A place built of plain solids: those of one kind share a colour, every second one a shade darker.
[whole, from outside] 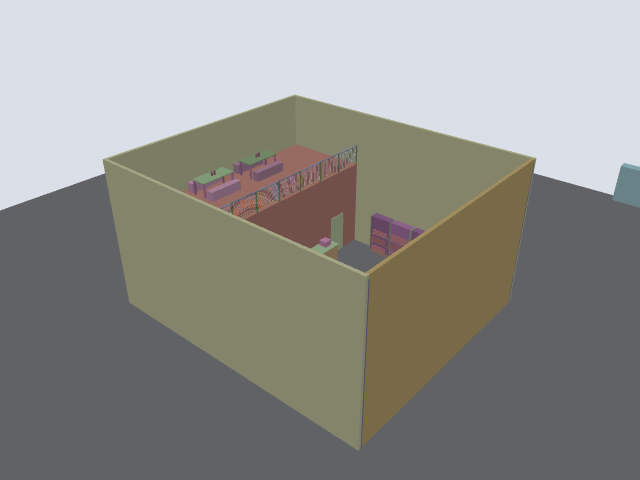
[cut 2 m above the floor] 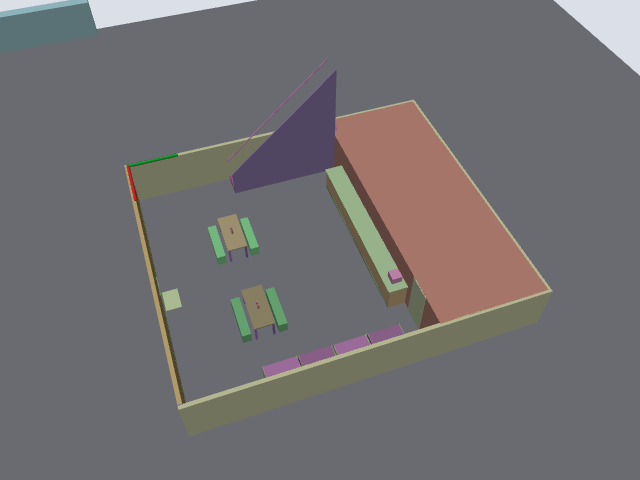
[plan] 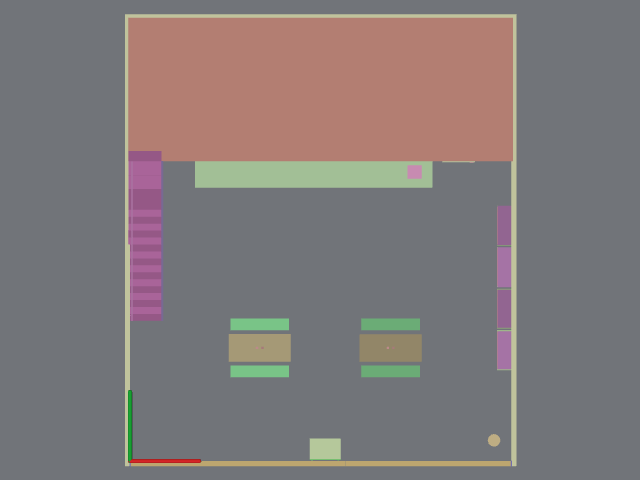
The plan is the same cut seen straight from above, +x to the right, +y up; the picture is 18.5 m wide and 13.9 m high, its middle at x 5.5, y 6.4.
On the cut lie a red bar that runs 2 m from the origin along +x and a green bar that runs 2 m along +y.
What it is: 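A pizzeria at street level behind a glazed front, one room two levels high, with a raised rear level reached by one straight flight, fitted out in the 1990s to 2020s; 11.0 x 12.8 m, 7.00 m high throughout; its front glazed onto the street; the raised level 4.34 m over the floor, over the rear 4.1 m, open to the hall behind a guard 1.0 m high along its edge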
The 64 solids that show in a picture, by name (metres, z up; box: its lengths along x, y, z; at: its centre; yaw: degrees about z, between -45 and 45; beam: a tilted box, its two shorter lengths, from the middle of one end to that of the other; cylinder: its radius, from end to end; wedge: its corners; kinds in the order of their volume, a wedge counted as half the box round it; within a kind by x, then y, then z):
{
 "upper_1": {"box": [11.14, 4.16, 4.39], "at": [5.52, 10.76, 2.15]},
 "street_hedge_1": {"box": [0.6, 15.85, 2.25], "at": [-14.08, -8.07, 1.07]},
 "street_hedge_2": {"box": [0.6, 15.85, 2.25], "at": [25.12, -8.07, 1.07]},
 "wall_1": {"box": [0.15, 13.09, 7.05], "at": [-0.07, 6.39, 3.48]},
 "wall_2": {"box": [11.34, 0.15, 7.05], "at": [5.52, 12.87, 3.48]},
 "wall_3": {"box": [0.15, 13.09, 7.05], "at": [11.12, 6.39, 3.48]},
 "stair_step_1": {"box": [0.96, 0.4, 0.23], "at": [0.43, 4.26, 0.07]},
 "stair_step_2": {"box": [0.96, 0.4, 0.41], "at": [0.43, 4.46, 0.16]},
 "stair_step_3": {"box": [0.96, 0.4, 0.59], "at": [0.43, 4.66, 0.25]},
 "stair_step_4": {"box": [0.96, 0.4, 0.77], "at": [0.43, 4.86, 0.34]},
 "stair_step_5": {"box": [0.96, 0.4, 0.95], "at": [0.43, 5.06, 0.43]},
 "stair_step_6": {"box": [0.96, 0.4, 1.14], "at": [0.43, 5.26, 0.52]},
 "stair_step_7": {"box": [0.96, 0.4, 1.32], "at": [0.43, 5.46, 0.61]},
 "stair_step_8": {"box": [0.96, 0.4, 1.5], "at": [0.43, 5.67, 0.7]},
 "stair_step_9": {"box": [0.96, 0.4, 1.68], "at": [0.43, 5.87, 0.79]},
 "stair_step_10": {"box": [0.96, 0.4, 1.86], "at": [0.43, 6.07, 0.88]},
 "stair_step_11": {"box": [0.96, 0.4, 2.04], "at": [0.43, 6.27, 0.97]},
 "stair_step_12": {"box": [0.96, 0.4, 2.22], "at": [0.43, 6.47, 1.06]},
 "stair_step_13": {"box": [0.96, 0.4, 2.4], "at": [0.43, 6.67, 1.15]},
 "stair_step_14": {"box": [0.96, 0.4, 2.58], "at": [0.43, 6.87, 1.24]},
 "stair_step_15": {"box": [0.96, 0.4, 2.77], "at": [0.43, 7.07, 1.33]},
 "stair_step_16": {"box": [0.96, 0.4, 2.95], "at": [0.43, 7.27, 1.42]},
 "stair_step_17": {"box": [0.96, 0.4, 3.13], "at": [0.43, 7.47, 1.51]},
 "stair_step_18": {"box": [0.96, 0.4, 3.49], "at": [0.43, 7.88, 1.69]},
 "stair_step_19": {"box": [0.96, 0.4, 3.67], "at": [0.43, 8.08, 1.78]},
 "stair_step_20": {"box": [0.96, 0.4, 4.03], "at": [0.43, 8.48, 1.97]},
 "stair_step_21": {"box": [0.96, 0.5, 4.21], "at": [0.43, 8.73, 2.06]},
 "window_wall_1": {"box": [5.05, 0.15, 7.05], "at": [2.52, -0.07, 3.48]},
 "window_wall_2": {"box": [1.2, 0.15, 7.05], "at": [5.65, -0.07, 3.48]},
 "window_wall_3": {"box": [4.79, 0.15, 7.05], "at": [8.64, -0.07, 3.48]},
 "counter_1": {"box": [6.84, 0.7, 1.05], "at": [5.32, 8.32, 0.47]},
 "shelves_body_1": {"box": [0.4, 1.16, 2.1], "at": [10.84, 3.21, 1.0]},
 "shelves_body_2": {"box": [0.4, 1.16, 2.1], "at": [10.84, 4.41, 1.0]},
 "shelves_body_3": {"box": [0.4, 1.16, 2.1], "at": [10.84, 5.61, 1.0]},
 "shelves_body_4": {"box": [0.4, 1.16, 2.1], "at": [10.84, 6.81, 1.0]},
 "bench_1": {"box": [1.7, 0.34, 0.5], "at": [3.75, 2.6, 0.2]},
 "bench_2": {"box": [1.7, 0.34, 0.5], "at": [3.75, 3.96, 0.2]},
 "bench_3": {"box": [1.7, 0.34, 0.5], "at": [7.54, 2.6, 0.2]},
 "bench_4": {"box": [1.7, 0.34, 0.5], "at": [7.54, 3.96, 0.2]},
 "upper_bench_1": {"box": [1.7, 0.34, 0.5], "at": [4.4, 11.07, 4.54]},
 "upper_bench_2": {"box": [1.7, 0.34, 0.5], "at": [4.4, 12.44, 4.54]},
 "upper_bench_3": {"box": [1.7, 0.34, 0.5], "at": [7.2, 11.07, 4.54]},
 "upper_bench_4": {"box": [1.7, 0.34, 0.5], "at": [7.2, 12.44, 4.54]},
 "stair_guard_1": {"wedge": [[0.9, 4.06, -0.02], [0.9, 4.06, 1.13], [0.9, 8.69, -0.02], [0.9, 8.69, 5.3], [0.96, 4.06, -0.02], [0.96, 4.06, 1.13], [0.96, 8.69, -0.02], [0.96, 8.69, 5.3]]},
 "shelves_goods_1": {"box": [0.41, 1.01, 0.37], "at": [10.84, 5.59, 1.28]},
 "shelves_goods_2": {"box": [0.41, 0.98, 0.35], "at": [10.84, 5.65, 0.79]},
 "shelves_goods_3": {"box": [0.41, 0.84, 0.27], "at": [10.84, 6.79, 1.22]},
 "shelves_goods_4": {"box": [0.41, 0.85, 0.31], "at": [10.84, 6.86, 0.29]},
 "shelves_goods_5": {"box": [0.41, 0.89, 0.3], "at": [10.84, 6.89, 0.76]},
 "stair_wall_rail_1": {"wedge": [[0.04, 4.06, 1.08], [0.04, 4.06, 1.14], [0.04, 8.68, 5.25], [0.04, 8.68, 5.3], [0.07, 4.06, 1.08], [0.07, 4.06, 1.14], [0.07, 8.68, 5.25], [0.07, 8.68, 5.3]]},
 "counter_top_1": {"box": [6.88, 0.78, 0.04], "at": [5.32, 8.3, 1.02]},
 "stallriser_1": {"box": [5.05, 0.05, 0.35], "at": [2.52, -0.02, 0.12]},
 "stallriser_2": {"box": [4.79, 0.05, 0.35], "at": [8.64, -0.02, 0.12]},
 "top_1": {"box": [1.8, 0.8, 0.05], "at": [3.75, 3.27, 0.73]},
 "top_2": {"box": [1.8, 0.8, 0.05], "at": [7.54, 3.27, 0.73]},
 "upper_top_1": {"box": [1.8, 0.8, 0.05], "at": [4.4, 11.76, 5.08]},
 "upper_top_2": {"box": [1.8, 0.8, 0.05], "at": [7.2, 11.76, 5.08]},
 "front_corner_1": {"box": [0.04, 0.17, 6.9], "at": [0.0, -0.07, 3.4]},
 "front_corner_2": {"box": [0.04, 0.17, 6.9], "at": [11.04, -0.07, 3.4]},
 "service_door_1": {"box": [0.95, 0.03, 2.1], "at": [9.52, 8.66, 1.0]},
 "till_1": {"box": [0.42, 0.4, 0.28], "at": [8.24, 8.37, 1.18]},
 "plant_pot_1": {"cylinder": 0.18, "from": [10.54, 0.6, 0.0], "to": [10.54, 0.6, 0.38]},
 "door_mat_1": {"box": [0.9, 0.6, 0.07], "at": [5.65, 0.35, -0.02]},
 "counter_kick_1": {"box": [6.84, 0.012, 0.15], "at": [5.32, 7.96, 0.03]}
}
